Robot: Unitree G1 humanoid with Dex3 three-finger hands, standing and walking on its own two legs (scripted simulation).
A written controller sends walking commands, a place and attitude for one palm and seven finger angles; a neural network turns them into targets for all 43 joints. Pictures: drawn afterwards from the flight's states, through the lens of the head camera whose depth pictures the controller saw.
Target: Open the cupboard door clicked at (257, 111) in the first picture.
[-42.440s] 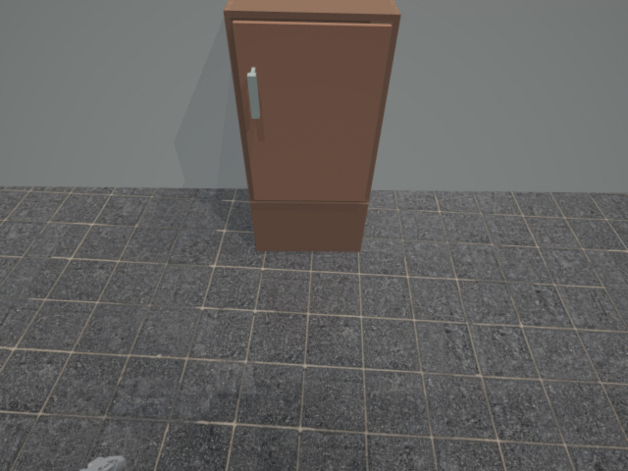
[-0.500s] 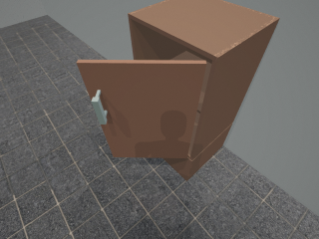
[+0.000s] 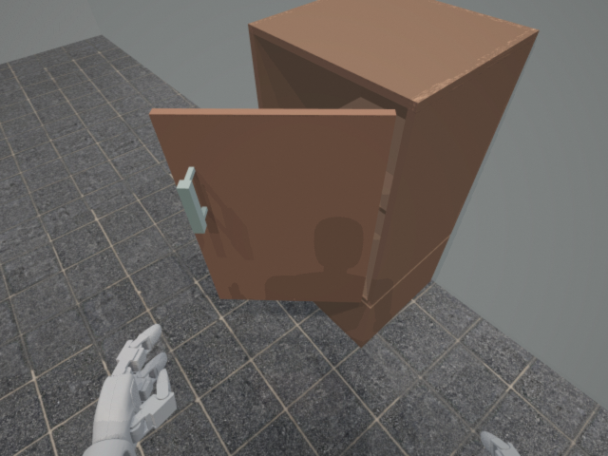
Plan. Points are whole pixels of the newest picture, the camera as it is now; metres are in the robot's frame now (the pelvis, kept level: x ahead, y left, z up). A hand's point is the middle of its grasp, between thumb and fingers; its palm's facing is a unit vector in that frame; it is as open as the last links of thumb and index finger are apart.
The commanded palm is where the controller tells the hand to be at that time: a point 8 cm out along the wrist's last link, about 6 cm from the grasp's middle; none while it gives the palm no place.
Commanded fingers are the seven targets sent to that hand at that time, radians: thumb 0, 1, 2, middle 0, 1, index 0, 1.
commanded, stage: raise the hand with hooked fingers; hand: left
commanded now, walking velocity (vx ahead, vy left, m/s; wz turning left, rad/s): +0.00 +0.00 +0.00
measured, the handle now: (195, 200) +0.56 +0.23 -0.02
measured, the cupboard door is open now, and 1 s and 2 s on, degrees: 46 46 46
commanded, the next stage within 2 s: move the hooked fingers beside the handle in 1.90 s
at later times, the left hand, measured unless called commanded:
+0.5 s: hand (161, 406) +0.20 +0.20 -0.04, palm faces -0.05 -1.00 -0.04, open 10.3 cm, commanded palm +0.17 +0.26 -0.03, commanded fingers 0.00 0.06 0.54 -0.26 -0.84 -0.26 -0.84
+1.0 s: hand (122, 376) +0.23 +0.26 -0.02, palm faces +0.00 -1.00 -0.04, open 13.1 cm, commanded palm +0.21 +0.31 -0.01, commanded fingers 0.00 -0.50 0.30 -0.30 -1.20 -0.30 -1.20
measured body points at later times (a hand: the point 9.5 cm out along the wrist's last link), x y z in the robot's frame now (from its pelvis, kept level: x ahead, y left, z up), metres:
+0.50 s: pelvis -0.04 +0.00 -0.08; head +0.04 +0.01 +0.36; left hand +0.20 +0.25 -0.04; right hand +0.15 -0.20 -0.17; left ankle -0.02 +0.11 -0.72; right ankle +0.00 -0.09 -0.72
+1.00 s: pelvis -0.02 +0.03 -0.06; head +0.05 +0.05 +0.39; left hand +0.23 +0.31 -0.02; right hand +0.15 -0.23 -0.12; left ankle -0.02 +0.11 -0.72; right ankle +0.00 -0.09 -0.72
